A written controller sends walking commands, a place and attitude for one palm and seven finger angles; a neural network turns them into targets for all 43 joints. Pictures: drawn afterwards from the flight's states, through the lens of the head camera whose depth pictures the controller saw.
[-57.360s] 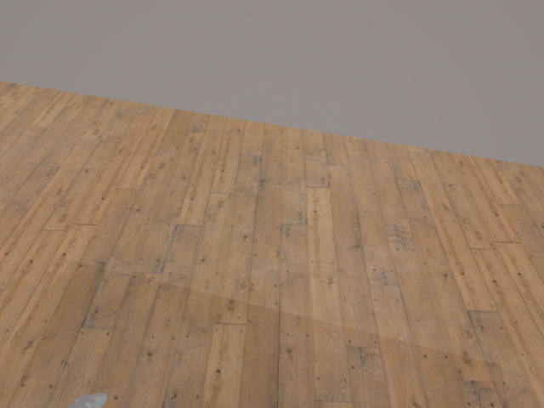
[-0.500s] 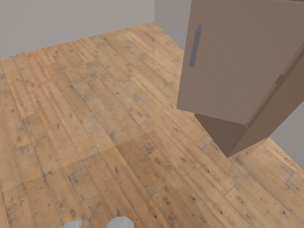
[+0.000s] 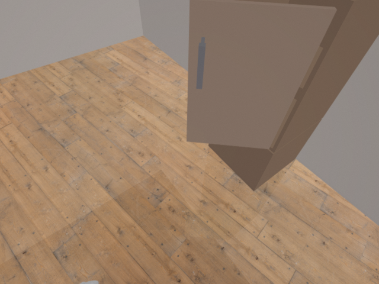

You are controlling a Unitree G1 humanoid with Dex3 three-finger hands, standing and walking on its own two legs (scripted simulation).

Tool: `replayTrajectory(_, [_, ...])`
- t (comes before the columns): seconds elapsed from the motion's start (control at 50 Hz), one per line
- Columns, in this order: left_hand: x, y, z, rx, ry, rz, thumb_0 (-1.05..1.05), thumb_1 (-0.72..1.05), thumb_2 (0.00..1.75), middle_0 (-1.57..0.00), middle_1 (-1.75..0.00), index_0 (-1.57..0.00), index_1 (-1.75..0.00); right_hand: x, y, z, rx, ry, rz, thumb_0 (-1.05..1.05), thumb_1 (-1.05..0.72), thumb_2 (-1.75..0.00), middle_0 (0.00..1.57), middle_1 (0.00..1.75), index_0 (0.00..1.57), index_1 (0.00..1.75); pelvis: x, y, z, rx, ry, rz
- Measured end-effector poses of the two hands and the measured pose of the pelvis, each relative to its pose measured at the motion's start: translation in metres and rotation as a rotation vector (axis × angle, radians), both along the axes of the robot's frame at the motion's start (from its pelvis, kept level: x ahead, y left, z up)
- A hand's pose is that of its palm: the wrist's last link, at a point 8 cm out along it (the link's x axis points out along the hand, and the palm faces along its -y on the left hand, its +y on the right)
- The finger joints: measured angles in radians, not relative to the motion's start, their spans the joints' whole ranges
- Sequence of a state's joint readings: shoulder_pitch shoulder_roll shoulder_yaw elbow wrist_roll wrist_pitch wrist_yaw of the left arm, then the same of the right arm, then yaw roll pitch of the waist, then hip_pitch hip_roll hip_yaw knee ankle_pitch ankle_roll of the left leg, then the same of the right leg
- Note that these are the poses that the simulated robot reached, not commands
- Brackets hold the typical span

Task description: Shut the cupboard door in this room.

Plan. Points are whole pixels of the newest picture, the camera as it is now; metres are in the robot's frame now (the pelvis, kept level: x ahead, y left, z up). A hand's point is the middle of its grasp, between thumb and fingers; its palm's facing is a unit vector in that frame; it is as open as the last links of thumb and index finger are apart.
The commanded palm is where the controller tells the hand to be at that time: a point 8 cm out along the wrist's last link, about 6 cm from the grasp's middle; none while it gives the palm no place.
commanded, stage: take the last steps up to it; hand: left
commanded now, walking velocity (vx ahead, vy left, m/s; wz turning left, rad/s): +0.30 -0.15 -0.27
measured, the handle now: (201, 64) +0.71 +0.00 +0.07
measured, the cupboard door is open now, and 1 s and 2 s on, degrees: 47 47 47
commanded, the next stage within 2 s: come to a stop and stand still in 0.70 s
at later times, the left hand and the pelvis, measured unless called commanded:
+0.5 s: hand (118, 274) +0.17 +0.18 -0.17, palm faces -0.12 -0.99 -0.11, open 7.4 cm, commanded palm none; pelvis +0.09 +0.00 +0.02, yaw -7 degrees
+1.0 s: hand (179, 206) +0.35 +0.04 -0.16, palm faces -0.15 -0.97 -0.21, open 7.2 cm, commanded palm none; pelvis +0.23 -0.12 +0.00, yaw -8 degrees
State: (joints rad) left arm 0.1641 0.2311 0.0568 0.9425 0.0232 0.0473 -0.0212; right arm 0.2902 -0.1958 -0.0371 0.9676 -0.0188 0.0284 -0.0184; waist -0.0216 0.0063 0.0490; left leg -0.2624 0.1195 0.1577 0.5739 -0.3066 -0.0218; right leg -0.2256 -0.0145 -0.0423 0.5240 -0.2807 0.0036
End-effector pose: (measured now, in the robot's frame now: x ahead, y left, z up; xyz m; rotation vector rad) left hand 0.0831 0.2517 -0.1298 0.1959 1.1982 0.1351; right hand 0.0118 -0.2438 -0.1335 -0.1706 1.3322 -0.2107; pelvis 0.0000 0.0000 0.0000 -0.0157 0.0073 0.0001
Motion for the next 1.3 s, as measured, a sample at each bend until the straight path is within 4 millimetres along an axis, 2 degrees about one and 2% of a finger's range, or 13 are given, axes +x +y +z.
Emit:
replayTrajectory(0.1, [-0.005, -0.015, 0.003, 0.0, 0.02, -0.012, 0.01, 0.9, 0.89, -0.2, -0.3, -0.2, -0.3, -0.005, -0.013, -0.006, 0.005, 0.036, -0.038, 0.01, -0.91, -0.9, 0.2, 0.3, 0.2, 0.3, 0.005, -0.004, 0.001, -0.009, -0.003, -0.021])
replayTrajectory(0.24, [-0.017, -0.016, -0.013, -0.055, 0.111, -0.003, 0.01, 0.9, 0.89, -0.2, -0.3, -0.2, -0.3, 0.032, -0.012, 0.014, -0.038, -0.044, -0.03, 0.01, -0.91, -0.9, 0.2, 0.3, 0.2, 0.3, 0.03, 0.002, 0.003, -0.018, 0.003, -0.033])
replayTrajectory(0.34, [-0.003, -0.009, -0.034, -0.092, 0.184, -0.034, 0.01, 0.9, 0.89, -0.2, -0.3, -0.2, -0.3, 0.049, -0.004, 0.019, -0.095, -0.102, -0.045, 0.0, -0.91, -0.9, 0.2, 0.3, 0.2, 0.3, 0.054, 0.011, -0.005, -0.024, -0.003, -0.08])
replayTrajectory(0.46, [0.063, -0.013, -0.017, -0.105, 0.134, -0.092, 0.01, 0.91, 0.9, -0.2, -0.3, -0.19, -0.3, 0.025, 0.008, 0.035, -0.086, 0.009, -0.118, 0.0, -0.91, -0.9, 0.2, 0.3, 0.2, 0.3, 0.084, 0.006, 0.014, -0.043, -0.007, -0.113])
replayTrajectory(0.56, [0.124, -0.031, -0.008, -0.097, 0.075, -0.14, 0.01, 0.91, 0.9, -0.2, -0.3, -0.19, -0.3, 0.003, 0.016, 0.037, -0.038, 0.132, -0.195, 0.0, -0.91, -0.9, 0.2, 0.3, 0.2, 0.3, 0.11, -0.008, 0.018, -0.043, -0.001, -0.139])
replayTrajectory(0.68, [0.199, -0.078, -0.009, -0.086, 0.047, -0.223, 0.01, 0.91, 0.9, -0.19, -0.3, -0.19, -0.3, -0.008, 0.014, 0.029, 0.037, 0.261, -0.289, 0.0, -0.91, -0.9, 0.2, 0.3, 0.2, 0.3, 0.146, -0.039, 0.012, -0.022, 0.006, -0.158])
replayTrajectory(0.76, [0.248, -0.12, -0.013, -0.073, -0.001, -0.26, 0.01, 0.91, 0.9, -0.19, -0.3, -0.19, -0.3, 0.002, -0.006, 0.013, 0.088, 0.333, -0.331, 0.0, -0.91, -0.9, 0.2, 0.3, 0.2, 0.3, 0.178, -0.072, -0.002, -0.004, 0.01, -0.162])
replayTrajectory(0.82, [0.267, -0.143, -0.019, -0.055, -0.046, -0.244, 0.01, 0.91, 0.9, -0.2, -0.3, -0.19, -0.3, 0.028, -0.033, -0.005, 0.108, 0.351, -0.329, 0.01, -0.91, -0.9, 0.2, 0.3, 0.2, 0.3, 0.198, -0.094, -0.014, 0.001, 0.005, -0.162])
replayTrajectory(0.9, [0.262, -0.161, -0.013, -0.048, 0.007, -0.207, 0.0, 0.91, 0.89, -0.2, -0.3, -0.2, -0.3, 0.1, -0.074, -0.009, 0.069, 0.226, -0.271, 0.01, -0.91, -0.9, 0.2, 0.3, 0.2, 0.3, 0.216, -0.108, -0.004, -0.006, 0.006, -0.151])
replayTrajectory(1.0, [0.264, -0.159, -0.004, -0.015, 0.013, -0.149, -0.01, 0.93, 0.89, -0.2, -0.3, -0.2, -0.3, 0.199, -0.106, -0.006, 0.034, 0.036, -0.178, 0.0, -0.91, -0.9, 0.19, 0.3, 0.19, 0.3, 0.234, -0.116, 0.004, -0.002, 0.013, -0.14])
replayTrajectory(1.12, [0.256, -0.142, -0.008, -0.01, 0.034, -0.089, 0.0, 0.92, 0.89, -0.2, -0.3, -0.2, -0.3, 0.292, -0.117, 0.006, -0.001, -0.134, -0.083, 0.0, -0.91, -0.9, 0.19, 0.3, 0.19, 0.3, 0.244, -0.11, 0.003, -0.008, -0.004, -0.13])
replayTrajectory(1.22, [0.245, -0.116, -0.023, -0.021, 0.066, -0.052, 0.0, 0.91, 0.89, -0.2, -0.3, -0.2, -0.3, 0.329, -0.108, 0.017, -0.045, -0.218, -0.025, 0.0, -0.91, -0.9, 0.19, 0.3, 0.19, 0.3, 0.249, -0.094, -0.004, -0.019, -0.011, -0.119])
replayTrajectory(1.3, [0.232, -0.098, -0.024, -0.014, 0.104, -0.034, 0.01, 0.91, 0.89, -0.2, -0.3, -0.2, -0.3, 0.327, -0.095, 0.026, -0.068, -0.212, 0.011, 0.0, -0.91, -0.9, 0.2, 0.3, 0.19, 0.3, 0.246, -0.085, -0.001, -0.018, -0.02, -0.125])
